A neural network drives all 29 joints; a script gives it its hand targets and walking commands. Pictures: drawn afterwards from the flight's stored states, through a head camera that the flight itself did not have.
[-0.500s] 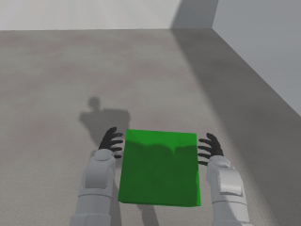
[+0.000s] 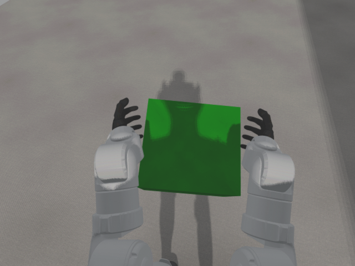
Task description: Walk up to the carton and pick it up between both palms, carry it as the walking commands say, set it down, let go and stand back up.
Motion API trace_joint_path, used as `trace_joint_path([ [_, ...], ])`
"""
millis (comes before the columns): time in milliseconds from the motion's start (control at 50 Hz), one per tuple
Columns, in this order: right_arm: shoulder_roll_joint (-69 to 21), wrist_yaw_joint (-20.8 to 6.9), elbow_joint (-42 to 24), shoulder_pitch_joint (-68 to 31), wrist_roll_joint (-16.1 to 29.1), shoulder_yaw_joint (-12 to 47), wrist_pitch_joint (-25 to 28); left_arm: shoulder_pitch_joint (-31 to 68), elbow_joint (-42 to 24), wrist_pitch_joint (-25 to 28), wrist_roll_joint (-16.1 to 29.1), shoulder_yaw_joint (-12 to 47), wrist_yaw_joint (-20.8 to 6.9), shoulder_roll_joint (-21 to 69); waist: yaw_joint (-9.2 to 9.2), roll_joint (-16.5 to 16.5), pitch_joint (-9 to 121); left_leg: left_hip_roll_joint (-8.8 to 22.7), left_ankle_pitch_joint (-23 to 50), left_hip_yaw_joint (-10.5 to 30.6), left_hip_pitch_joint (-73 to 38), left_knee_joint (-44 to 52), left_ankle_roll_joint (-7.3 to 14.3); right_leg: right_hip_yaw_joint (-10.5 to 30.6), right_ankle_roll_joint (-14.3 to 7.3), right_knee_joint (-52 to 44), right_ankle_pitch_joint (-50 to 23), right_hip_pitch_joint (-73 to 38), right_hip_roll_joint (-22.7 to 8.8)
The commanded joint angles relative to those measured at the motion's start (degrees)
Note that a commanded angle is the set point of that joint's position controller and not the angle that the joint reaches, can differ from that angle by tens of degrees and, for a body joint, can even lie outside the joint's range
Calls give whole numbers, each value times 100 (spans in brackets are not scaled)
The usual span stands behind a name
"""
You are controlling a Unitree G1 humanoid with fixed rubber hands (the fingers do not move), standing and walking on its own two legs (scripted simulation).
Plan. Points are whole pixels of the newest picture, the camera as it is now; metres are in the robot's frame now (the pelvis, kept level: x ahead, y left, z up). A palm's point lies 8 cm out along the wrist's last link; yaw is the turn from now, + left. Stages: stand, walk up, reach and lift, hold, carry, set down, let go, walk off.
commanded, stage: carry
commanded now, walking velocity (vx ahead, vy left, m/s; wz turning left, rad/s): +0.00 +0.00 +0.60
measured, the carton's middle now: (188, 151) +0.39 +0.01 +0.02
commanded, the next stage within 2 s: none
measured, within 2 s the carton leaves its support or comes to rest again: neither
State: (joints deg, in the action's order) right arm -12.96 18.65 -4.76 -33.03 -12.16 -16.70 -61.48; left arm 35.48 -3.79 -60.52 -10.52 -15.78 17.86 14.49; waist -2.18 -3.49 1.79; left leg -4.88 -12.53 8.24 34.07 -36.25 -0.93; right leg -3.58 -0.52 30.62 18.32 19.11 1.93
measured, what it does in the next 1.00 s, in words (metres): steps on the spot, turning left: left foot, then right foot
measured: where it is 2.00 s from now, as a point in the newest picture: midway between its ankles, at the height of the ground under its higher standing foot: outside the picture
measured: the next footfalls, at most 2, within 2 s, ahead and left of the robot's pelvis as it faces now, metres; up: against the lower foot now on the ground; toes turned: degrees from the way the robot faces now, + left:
left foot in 0.28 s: +0.03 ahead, +0.14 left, +0.00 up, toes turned +20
right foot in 0.60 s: +0.04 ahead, -0.10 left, +0.00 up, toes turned +20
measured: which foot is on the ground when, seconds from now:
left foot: up 0.00-0.26, down 0.28-0.62, up 0.64-0.88, down 0.90-1.00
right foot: down 0.00-0.30, up 0.32-0.58, down 0.60-0.90, up 0.92-1.00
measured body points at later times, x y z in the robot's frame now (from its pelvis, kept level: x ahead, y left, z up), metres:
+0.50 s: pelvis -0.03 +0.01 -0.01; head +0.05 +0.04 +0.43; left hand +0.25 +0.29 +0.08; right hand +0.36 +0.02 +0.08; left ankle -0.01 +0.13 -0.73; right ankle +0.00 -0.11 -0.69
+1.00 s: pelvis -0.09 -0.02 +0.00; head -0.08 +0.00 +0.44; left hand +0.09 +0.32 +0.10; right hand +0.27 +0.09 +0.11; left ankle -0.13 +0.07 -0.73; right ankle -0.02 -0.13 -0.69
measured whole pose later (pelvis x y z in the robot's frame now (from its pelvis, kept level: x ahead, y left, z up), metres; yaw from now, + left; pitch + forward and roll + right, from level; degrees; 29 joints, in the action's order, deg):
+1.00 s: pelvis -0.09 -0.02 +0.00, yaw +38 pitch +4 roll +0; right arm -14.1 17.3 0.8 -34.6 -12.1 -14.5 -63.1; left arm 32.0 -1.8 -62.0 -12.6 -16.5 17.2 11.3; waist 1.4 1.6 2.7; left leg 0.0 -16.6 -5.5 24.5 -36.7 2.8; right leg -7.3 6.1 56.1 30.6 30.5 -8.0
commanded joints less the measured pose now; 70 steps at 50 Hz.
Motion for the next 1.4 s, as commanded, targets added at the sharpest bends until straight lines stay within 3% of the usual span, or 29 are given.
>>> trace_joint_path([
  [0, -5141, -1429, -25, -4149, 2290, 3943, -66, 3334, 417, -189, 2135, 3629, -1478, 5071, 203, 1354, 2163, 505, -1796, -787, 956, -2317, -198, 1598, -933, -296, -4930, -2159, -2881],
  [20, -5179, -1454, 45, -4128, 2378, 3994, -77, 3214, 414, -187, 2061, 3513, -1472, 4987, 205, 974, 2124, 604, -1567, -879, 910, -2521, -167, 1193, -811, -128, -5252, -2161, -2658],
  [100, -5451, -1491, 41, -4263, 2603, 4292, -93, 3120, 248, -123, 1901, 3253, -1421, 4812, 134, 1470, 2077, 530, -927, -1461, 673, -2068, -243, 256, -449, 126, -4824, -2349, -1992],
  [220, -5522, -1516, 139, -3705, 2627, 4295, -228, 2564, 145, -202, 1888, 3323, -1410, 4811, 57, 1794, 2409, 188, -270, -2115, -479, 491, -197, -423, -146, 894, -5014, -2512, -1865],
  [240, -5534, -1536, 216, -3618, 2610, 4270, -241, 2600, 162, -204, 1907, 3356, -1403, 4822, 183, 1615, 2551, 333, 682, -2018, -1266, 1173, -137, -649, 48, 1315, -4719, -2125, -1797],
  [260, -5494, -1558, 316, -3465, 2579, 4183, -250, 2666, 178, -211, 1928, 3404, -1412, 4775, 312, 1260, 2762, 816, 2043, -1200, -2615, 1161, 66, -646, 337, 1938, -3542, -917, -1678],
  [280, -5399, -1563, 439, -3289, 2441, 4030, -211, 2868, 42, -220, 2018, 3541, -1444, 4830, 354, -349, 3055, 2079, 6189, 366, -4008, 224, 696, -666, 718, 2884, -575, 826, -1207],
  [300, -5345, -1572, 555, -3024, 2330, 3763, -179, 3013, -2, -213, 2087, 3700, -1468, 4932, 357, -1311, 3108, 2431, 7760, 960, -4661, 44, 1187, -351, 735, 3162, 1892, 1834, -770],
  [340, -5383, -1589, 218, -3260, 2297, 3786, -58, 3412, -167, -122, 2373, 3999, -1569, 5226, 310, -639, 3136, 2344, 6576, 648, -4435, 95, 1192, 102, 612, 3236, 1810, 1997, -812],
  [400, -5355, -1552, -247, -3257, 2182, 3803, 90, 3536, -312, -36, 2637, 4268, -1697, 5507, 304, -641, 3156, 1944, 5045, 184, -3739, 235, 1058, 3, 584, 2806, 1071, 1519, -700],
  [540, -5119, -1569, -206, -2794, 2036, 3828, 51, 2922, -247, -76, 2491, 4202, -1687, 5197, 306, -678, 3052, 1749, 3600, 626, -2923, 473, 911, -49, 551, 1247, 695, 477, -341],
  [580, -5189, -1584, -186, -2706, 2045, 3914, 1, 2631, -161, -118, 2417, 4106, -1705, 5214, 183, -441, 2998, 1493, 2961, 474, -2206, 268, 665, -156, 475, -16, -157, -580, -416],
  [600, -5286, -1593, -158, -2620, 2062, 3991, -26, 2497, -139, -136, 2371, 4045, -1725, 5215, 128, 51, 2987, 1232, 2048, 263, -1466, -185, 440, 307, 312, -507, -781, -1395, -881],
  [620, -5257, -1598, -258, -3048, 2132, 4095, -42, 2694, 40, -104, 2295, 3956, -1732, 5141, 113, 1768, 2932, 458, 237, -516, -352, -1183, 21, 1686, -303, -525, -2834, -1825, -2190],
  [640, -5287, -1596, -360, -3230, 2212, 4157, -36, 2746, -33, -108, 2289, 4011, -1737, 5189, 181, 2069, 2714, 431, -2058, -881, 283, -2041, -65, 1810, -773, -470, -4019, -1844, -2790],
  [680, -5362, -1652, -410, -3447, 2473, 4359, -34, 2647, -57, -84, 2156, 3857, -1710, 5119, 161, 1162, 2474, 685, -1995, -1138, 528, -2388, -112, 1135, -773, -151, -4842, -1991, -2642],
  [760, -5379, -1688, -93, -3701, 2665, 4464, -104, 2576, 155, -64, 1849, 3517, -1574, 4814, 130, 1540, 2425, 586, -1326, -1502, -238, -1455, -143, 1, -398, 76, -4199, -1761, -2111],
  [840, -5385, -1691, 440, -3509, 2600, 4291, -253, 2431, 463, -197, 1704, 3397, -1495, 4714, 136, 1551, 2449, 377, -865, -1874, -893, 241, -172, -276, -220, 414, -3677, -1755, -2156],
  [880, -5423, -1731, 687, -3385, 2547, 4121, -316, 2498, 567, -253, 1708, 3402, -1476, 4736, 295, 1053, 2516, 940, 629, -1099, -2349, 1239, 15, -499, 279, 1073, -2386, -588, -1950],
  [900, -5328, -1730, 849, -3394, 2400, 3956, -292, 2808, 478, -276, 1769, 3487, -1506, 4751, 297, -520, 2485, 2147, 3665, 513, -2977, 798, 525, -777, 731, 1902, -298, 726, -1365],
  [920, -5338, -1729, 944, -3374, 2328, 3818, -272, 3278, 416, -261, 1858, 3597, -1515, 4810, 365, -1242, 2375, 2581, 5506, 1174, -3477, 687, 1062, -618, 842, 2639, 1825, 1698, -945],
  [940, -5315, -1712, 877, -3314, 2291, 3721, -260, 3338, 424, -249, 1975, 3697, -1536, 4961, 334, -819, 2444, 2483, 5722, 936, -3565, 552, 1175, -188, 816, 3160, 1835, 1819, -960],
  [1040, -5353, -1627, 446, -3690, 2070, 3549, -97, 3976, 346, -212, 2499, 4145, -1713, 5516, 285, -712, 2545, 1867, 2711, 207, -2887, 910, 958, -56, 728, 3065, 933, 1487, -759],
  [1220, -5159, -1604, 326, -3520, 1975, 3518, -194, 3265, 634, -303, 2338, 3779, -1678, 5439, 269, -639, 2845, 1619, 1955, 822, -2636, 1064, 703, -78, 556, 289, 599, -79, -233],
  [1260, -5220, -1629, 322, -3384, 2017, 3621, -238, 3019, 645, -323, 2238, 3631, -1701, 5433, 185, -157, 2761, 1267, 946, 543, -1445, 759, 343, 149, 385, -809, -65, -1486, -660],
  [1280, -5253, -1643, 300, -3727, 2085, 3741, -243, 3206, 754, -278, 2167, 3581, -1702, 5385, 130, 1095, 2604, 601, -311, -104, -426, 32, -40, 1401, -84, -1021, -516, -1824, -1728],
  [1300, -5353, -1658, 137, -4098, 2213, 3942, -212, 3364, 679, -236, 2138, 3624, -1704, 5375, 155, 1989, 2373, 296, -1597, -807, 176, -1269, -177, 1927, -624, -1032, -2156, -1612, -2713],
  [1340, -5549, -1716, 116, -4265, 2490, 4152, -165, 3424, 384, -188, 2054, 3628, -1675, 5275, 195, 1017, 2040, 697, -1726, -1062, 514, -2374, -208, 1158, -675, -580, -3440, -1412, -2699],
  [1380, -5692, -1749, 186, -4426, 2685, 4370, -159, 3372, 432, -131, 1911, 3420, -1608, 5124, 181, 1276, 2086, 773, -1309, -1156, 507, -2385, -221, 476, -491, -316, -3720, -1672, -2264],
])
